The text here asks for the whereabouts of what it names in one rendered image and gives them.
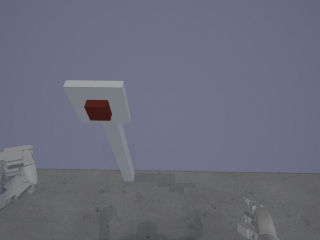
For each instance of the robot right hand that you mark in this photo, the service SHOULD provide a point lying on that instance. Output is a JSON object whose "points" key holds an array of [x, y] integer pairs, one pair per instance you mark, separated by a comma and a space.
{"points": [[253, 226]]}

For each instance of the button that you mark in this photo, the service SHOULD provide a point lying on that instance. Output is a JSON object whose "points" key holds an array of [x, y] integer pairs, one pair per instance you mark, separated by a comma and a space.
{"points": [[98, 110]]}

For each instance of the robot left hand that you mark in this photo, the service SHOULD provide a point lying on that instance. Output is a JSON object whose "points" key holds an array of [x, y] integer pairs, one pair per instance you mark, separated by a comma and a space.
{"points": [[17, 163]]}

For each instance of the panel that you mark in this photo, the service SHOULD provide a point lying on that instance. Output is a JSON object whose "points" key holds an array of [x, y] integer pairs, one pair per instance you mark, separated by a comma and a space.
{"points": [[79, 91]]}

